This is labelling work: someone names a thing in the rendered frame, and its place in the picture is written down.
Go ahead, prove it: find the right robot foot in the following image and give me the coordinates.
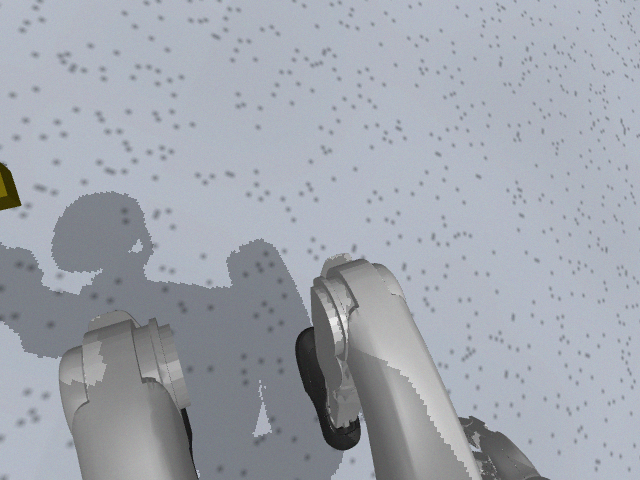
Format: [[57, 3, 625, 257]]
[[295, 327, 361, 451]]

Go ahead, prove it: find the left robot foot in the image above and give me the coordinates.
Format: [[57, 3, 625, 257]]
[[181, 408, 199, 480]]

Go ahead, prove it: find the right robot hand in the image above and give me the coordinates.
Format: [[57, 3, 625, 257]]
[[458, 416, 541, 480]]

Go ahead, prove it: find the cube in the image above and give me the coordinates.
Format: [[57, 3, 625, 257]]
[[0, 162, 22, 210]]

